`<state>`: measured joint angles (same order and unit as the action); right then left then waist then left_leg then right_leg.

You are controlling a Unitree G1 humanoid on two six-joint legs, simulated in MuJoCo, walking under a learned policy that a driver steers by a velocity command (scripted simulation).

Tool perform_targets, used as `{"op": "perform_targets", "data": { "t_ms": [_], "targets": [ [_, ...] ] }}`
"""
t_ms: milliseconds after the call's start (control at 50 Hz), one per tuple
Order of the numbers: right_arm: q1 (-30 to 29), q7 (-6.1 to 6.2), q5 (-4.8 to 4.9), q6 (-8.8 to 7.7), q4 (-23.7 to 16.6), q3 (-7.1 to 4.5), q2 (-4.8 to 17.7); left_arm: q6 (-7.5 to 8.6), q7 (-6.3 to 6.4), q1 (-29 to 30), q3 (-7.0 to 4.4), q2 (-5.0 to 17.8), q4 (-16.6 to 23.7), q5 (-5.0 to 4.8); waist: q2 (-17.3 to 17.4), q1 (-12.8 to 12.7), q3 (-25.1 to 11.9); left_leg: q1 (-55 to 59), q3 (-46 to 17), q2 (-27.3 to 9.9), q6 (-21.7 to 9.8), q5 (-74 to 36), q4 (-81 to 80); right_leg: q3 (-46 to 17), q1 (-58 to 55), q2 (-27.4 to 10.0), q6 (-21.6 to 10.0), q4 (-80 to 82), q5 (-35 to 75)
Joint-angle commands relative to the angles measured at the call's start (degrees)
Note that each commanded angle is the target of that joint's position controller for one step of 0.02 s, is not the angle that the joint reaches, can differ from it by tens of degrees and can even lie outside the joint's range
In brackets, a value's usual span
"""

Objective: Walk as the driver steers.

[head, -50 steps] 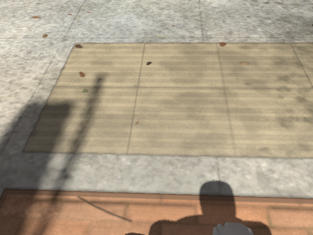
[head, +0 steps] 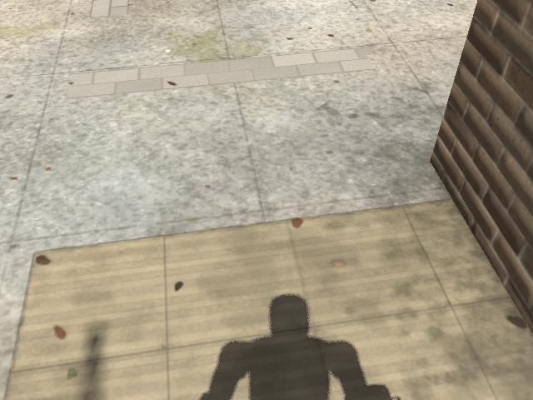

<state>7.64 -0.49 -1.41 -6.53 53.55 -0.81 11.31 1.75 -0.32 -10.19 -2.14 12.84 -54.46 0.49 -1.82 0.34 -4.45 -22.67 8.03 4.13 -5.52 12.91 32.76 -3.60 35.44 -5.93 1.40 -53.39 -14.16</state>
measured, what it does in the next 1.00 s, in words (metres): walks ahead: right foot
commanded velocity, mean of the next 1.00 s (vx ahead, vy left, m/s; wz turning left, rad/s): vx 0.17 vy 0.00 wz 0.00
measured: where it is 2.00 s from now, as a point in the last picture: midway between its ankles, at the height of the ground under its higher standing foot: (260, 313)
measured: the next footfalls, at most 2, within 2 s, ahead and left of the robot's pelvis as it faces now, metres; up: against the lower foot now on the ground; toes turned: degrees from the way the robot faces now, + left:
right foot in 0.06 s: +0.11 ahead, -0.15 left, +0.00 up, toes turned -2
right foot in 1.12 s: +0.44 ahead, -0.14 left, +0.00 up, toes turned -1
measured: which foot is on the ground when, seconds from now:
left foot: down 0.00-1.00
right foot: up 0.00-0.04, down 0.06-0.74, up 0.76-1.00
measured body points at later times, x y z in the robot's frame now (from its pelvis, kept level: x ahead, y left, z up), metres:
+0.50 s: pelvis +0.06 -0.03 +0.02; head +0.07 -0.03 +0.47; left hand +0.13 +0.21 -0.12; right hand +0.14 -0.27 -0.12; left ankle +0.05 +0.07 -0.72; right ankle +0.07 -0.15 -0.72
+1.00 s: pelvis +0.21 -0.01 +0.01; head +0.21 -0.01 +0.46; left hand +0.43 +0.18 -0.08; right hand +0.15 -0.19 -0.14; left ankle +0.05 +0.07 -0.72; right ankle +0.32 -0.14 -0.67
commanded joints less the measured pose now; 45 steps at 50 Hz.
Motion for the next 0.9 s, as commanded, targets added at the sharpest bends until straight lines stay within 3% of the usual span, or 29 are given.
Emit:
{"op": "perform_targets", "data": {
  "t_ms": [20, 40, 60, 80, 100, 120, 180, 200, 280, 300, 340, 460, 480, 500, 520, 540, 560, 600, 620, 660, 680, 720, 740, 760, 780, 800, 840, 880, 900],
  "targets": [
    [2.59, 2.40, 0.04, 2.97, -1.94, -1.25, 4.94, -1.23, 3.03, 0.51, 0.15, 2.58, 3.56, -1.85, 6.88, 0.75, 0.84, 3.74, -16.97, -16.02, -3.91, 5.98, -15.59, 3.79, -10.80, 1.50, -3.21, 18.83, -4.50],
    [1.29, 2.19, 1.15, 3.43, -2.19, -1.50, 5.70, -0.68, 3.19, -2.21, -0.27, 3.06, 2.98, -1.11, 6.88, -0.88, 1.44, 3.50, -16.18, -14.91, -3.11, 8.86, -14.63, 4.07, -15.70, 1.61, -4.21, 27.83, 1.36],
    [0.58, 1.86, 1.98, 3.19, -2.26, -1.64, 6.18, -0.33, 3.29, -3.89, -0.84, 5.35, 2.72, -0.04, 5.52, -1.14, 2.32, 0.26, -14.61, -12.81, -1.86, 6.73, -12.18, 0.86, -21.13, 0.00, -5.13, 28.91, 6.00],
    [1.17, 1.28, 2.52, 2.89, -2.54, -1.09, 4.41, -0.27, 3.41, -3.62, -1.44, 7.90, 3.22, 0.32, 0.57, 1.04, 2.39, -1.80, -11.34, -9.71, -0.19, 0.30, -10.42, -2.68, -24.08, -2.42, -6.14, 29.60, 7.33],
    [1.02, 1.14, 1.81, 2.89, -2.46, -0.70, 2.73, -0.04, 3.22, -2.60, -1.73, 7.46, 2.84, -0.57, -5.25, 2.13, 1.63, 2.66, -6.42, -5.79, 1.34, -1.07, -9.66, -4.95, -19.35, -2.64, -7.48, 31.35, 0.95],
    [0.52, 1.11, 0.85, 3.30, -2.43, -0.87, 3.54, -0.03, 3.02, -3.30, -1.04, 3.80, 2.59, -1.07, -4.29, 1.43, 2.63, 7.23, -6.40, -5.88, 1.17, -2.79, -9.32, -4.11, -16.69, -1.81, -7.04, 33.24, -0.92],
    [0.72, 1.59, 0.52, 4.41, -2.45, -1.03, 5.06, 0.74, 2.83, -2.42, -1.51, 3.63, 3.16, -1.43, -1.91, 0.85, 2.02, 12.02, -7.83, -7.15, -0.21, -5.31, -10.93, -0.10, -18.62, 0.43, -4.44, 32.27, 6.83],
    [0.82, 1.21, 0.11, 4.74, -2.54, -0.89, 4.68, 0.92, 2.61, -3.64, -1.49, 3.70, 2.67, -1.00, -0.97, 0.51, 0.90, 12.70, -8.35, -7.61, -0.76, -6.81, -11.25, 0.83, -20.31, 1.18, -4.38, 31.64, 9.90],
    [1.86, 0.98, 0.42, 5.26, -2.36, -0.72, 4.59, 0.66, 2.60, -4.18, -1.82, 3.57, 2.67, -0.93, 0.93, 0.05, 0.38, 13.73, -8.33, -8.22, -1.23, -10.82, -12.02, 1.64, -24.55, 1.11, -4.62, 31.62, 15.77],
    [1.50, 0.72, 0.47, 5.41, -2.52, -0.69, 4.94, 0.47, 2.42, -4.39, -1.66, 3.05, 2.15, -1.67, 1.33, 0.08, 0.13, 14.38, -8.39, -7.95, -1.17, -11.01, -11.87, 2.04, -24.15, 1.15, -5.10, 31.25, 14.83],
    [2.16, 0.85, 0.57, 5.68, -2.01, -0.72, 4.94, 0.57, 1.89, -4.50, -1.52, 3.31, 2.22, -0.98, 1.73, -0.14, 0.89, 14.59, -8.45, -7.91, -0.76, -10.39, -11.15, 1.89, -23.54, 1.08, -5.06, 31.44, 13.41],
    [4.95, 1.29, 0.58, 6.11, -0.98, -0.66, 5.06, -0.03, 1.70, -4.77, -1.27, 3.20, 1.07, -0.93, 1.61, 0.07, 3.17, 13.83, -8.58, -8.05, -0.32, -9.44, -11.01, 2.70, -23.22, 1.36, -4.59, 31.55, 13.12],
    [6.14, 1.38, 0.77, 6.19, -0.33, -0.75, 5.13, -0.17, 1.74, -5.67, -1.35, 3.11, 0.43, -1.10, 1.64, 0.08, 2.67, 13.85, -8.22, -7.44, -0.70, -3.06, -10.94, 3.33, -23.34, 2.17, -4.99, 31.34, 6.79],
    [4.65, -2.01, 1.43, 2.97, -0.68, -1.87, 4.30, 2.55, -1.63, -0.65, -3.40, 5.64, 3.41, 0.61, 0.04, -0.72, 8.49, 6.82, -7.95, -7.38, -0.40, 14.86, -13.05, 3.61, -18.99, 3.21, -6.21, 34.54, -13.43],
    [4.63, -3.15, 0.48, 1.52, -0.30, -3.36, 8.63, 3.37, -2.55, -0.94, -4.64, 8.13, 3.18, 1.58, 1.40, -0.68, 10.94, 4.45, -8.23, -7.42, -1.64, 21.07, -12.97, 1.68, -16.95, 2.51, -8.23, 35.37, -20.86],
    [5.37, -3.20, -0.43, 0.54, -0.19, -3.98, 8.64, 3.85, -2.45, -2.84, -5.12, 7.74, 2.76, 2.07, 1.58, -1.01, 10.21, 3.07, -9.19, -8.10, -2.69, 22.66, -12.04, -0.66, -17.43, 0.93, -10.61, 35.60, -23.24],
    [5.36, -2.81, -0.85, -0.38, -0.35, -3.89, 6.74, 4.28, -1.71, -3.97, -5.48, 7.56, 2.71, 2.15, 0.86, -1.33, 8.83, 2.99, -10.23, -8.64, -3.53, 20.16, -10.48, -3.43, -19.34, -0.90, -13.03, 36.20, -22.50],
    [2.98, -1.34, -0.51, -1.45, -2.20, -3.42, 3.67, 5.30, 0.09, -3.75, -5.02, 5.19, 3.49, 1.22, -1.74, -1.95, 5.25, 1.68, -8.51, -7.48, -2.81, 11.02, -6.92, -9.16, -25.06, -4.45, -16.51, 38.90, -19.99],
    [1.99, -0.73, -0.47, -1.56, -2.79, -3.56, 2.68, 5.34, 0.48, -3.02, -4.52, 3.75, 3.62, 0.83, -3.24, -1.56, 5.16, 2.14, -6.19, -6.15, -2.11, 7.33, -4.09, -11.38, -25.51, -6.03, -17.68, 40.92, -19.76],
    [5.51, -0.12, -1.34, -1.73, -2.80, -3.73, 2.28, 4.83, 0.74, -0.06, -4.52, 4.50, 4.88, 0.63, -3.47, 0.59, 5.58, 7.11, -4.49, -5.11, -2.12, 6.47, -2.72, -12.38, -22.06, -7.77, -18.68, 42.23, -20.66],
    [7.92, -0.03, -1.82, -1.97, -2.20, -3.80, 2.24, 4.51, 0.75, 1.81, -4.57, 4.86, 5.53, 0.81, -1.91, 1.84, 5.99, 11.19, -4.61, -5.20, -2.50, 6.10, -4.08, -10.46, -19.49, -6.81, -18.09, 41.15, -19.36],
    [13.25, -0.31, -1.69, -2.96, -0.10, -3.83, 2.04, 4.09, 0.50, 4.42, -4.51, 4.44, 6.44, 1.99, 1.92, 3.59, 5.37, 19.88, -9.20, -7.92, -4.73, 4.24, -7.73, -3.34, -14.50, -2.08, -15.37, 32.82, -11.71],
    [17.74, -0.10, -1.40, -3.55, 1.39, -4.06, 3.16, 4.20, -0.14, 6.37, -3.91, 2.37, 7.29, 2.60, 8.12, 5.37, 4.25, 26.50, -19.20, -13.27, -8.79, 6.02, -12.31, 1.90, -7.29, 2.65, -12.16, 21.12, -7.88],
    [21.93, 0.74, -1.50, -3.73, 1.66, -4.38, 5.85, 4.67, -0.96, 9.35, -3.34, 0.25, 8.67, 3.19, 15.40, 7.67, 4.63, 35.20, -34.60, -20.93, -14.56, 3.89, -18.24, 5.30, 7.16, 7.90, -8.60, 6.81, -12.11],
    [25.06, 0.99, -2.47, -3.77, 2.44, -3.84, 5.99, 5.43, -1.19, 11.61, -3.43, 0.89, 8.76, 2.27, 12.98, 9.78, 6.49, 39.74, -40.17, -24.89, -15.94, 0.04, -20.78, -1.15, 19.37, 8.43, -8.94, -8.03, -16.09],
    [24.11, 0.64, -3.11, -3.31, 3.16, -3.03, 4.51, 5.83, -1.16, 10.10, -3.11, 0.60, 8.20, 1.39, 10.19, 7.76, 7.24, 39.69, -36.42, -25.47, -14.47, -5.92, -19.62, -3.78, 24.73, 7.71, -10.02, -21.33, -13.59],
    [19.48, 0.43, -3.91, -2.02, 3.55, -1.45, 0.39, 6.24, -1.73, 8.34, -2.84, 0.46, 7.34, 2.69, 3.86, 4.01, 5.78, 33.47, -26.12, -22.13, -12.31, -16.32, -18.12, -2.77, 25.81, 6.33, -11.43, -32.55, -7.54],
    [13.56, 0.62, -3.66, -1.39, 2.53, 0.50, -3.65, 5.33, -2.39, 10.59, -2.08, -1.38, 8.54, 3.34, 2.07, 0.34, 4.78, 26.14, -17.89, -17.93, -9.56, -17.73, -21.88, -0.59, 21.39, 2.46, -11.14, -25.00, 1.76],
    [13.67, 0.57, -3.36, -1.48, 2.51, 0.64, -3.54, 4.96, -2.38, 12.16, -2.14, -1.61, 8.90, 3.56, 2.73, 0.21, 4.64, 24.29, -14.63, -15.59, -8.43, -16.58, -22.88, 1.50, 19.08, 1.00, -10.09, -17.00, 6.18]
  ]
}}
